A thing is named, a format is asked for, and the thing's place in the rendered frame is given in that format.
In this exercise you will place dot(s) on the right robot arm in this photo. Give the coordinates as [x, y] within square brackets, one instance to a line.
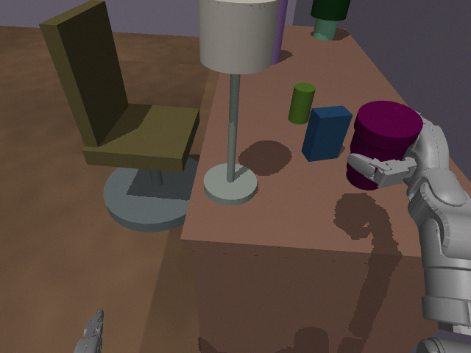
[441, 210]

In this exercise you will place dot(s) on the desk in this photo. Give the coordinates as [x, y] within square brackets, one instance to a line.
[311, 263]

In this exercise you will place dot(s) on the office chair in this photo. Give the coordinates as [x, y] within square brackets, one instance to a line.
[150, 144]

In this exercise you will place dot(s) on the desk lamp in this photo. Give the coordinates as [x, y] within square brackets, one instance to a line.
[235, 37]

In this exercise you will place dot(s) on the potted plant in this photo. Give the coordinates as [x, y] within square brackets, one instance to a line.
[327, 14]

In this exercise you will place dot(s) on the right robot hand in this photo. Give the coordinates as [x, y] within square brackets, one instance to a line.
[430, 150]

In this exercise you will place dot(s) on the left robot hand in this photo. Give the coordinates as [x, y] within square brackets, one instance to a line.
[92, 341]

